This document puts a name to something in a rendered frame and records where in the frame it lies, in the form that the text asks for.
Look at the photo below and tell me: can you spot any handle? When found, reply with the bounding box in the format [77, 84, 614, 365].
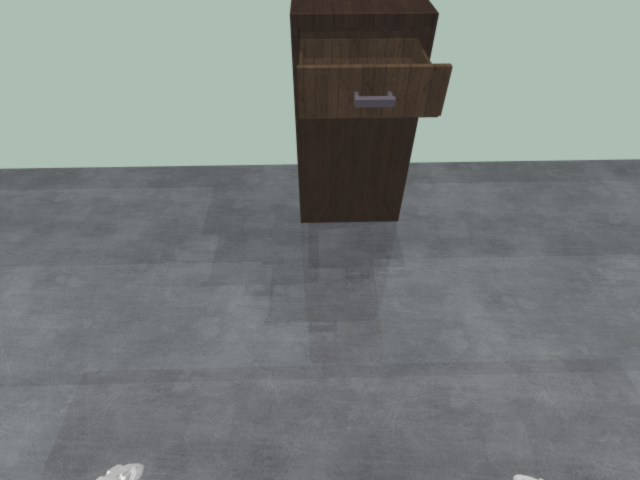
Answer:
[354, 91, 396, 108]

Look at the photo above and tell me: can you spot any drawer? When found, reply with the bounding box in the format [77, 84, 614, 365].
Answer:
[297, 38, 453, 119]

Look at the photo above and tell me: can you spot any cabinet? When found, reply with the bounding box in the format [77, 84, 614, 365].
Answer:
[290, 0, 439, 223]

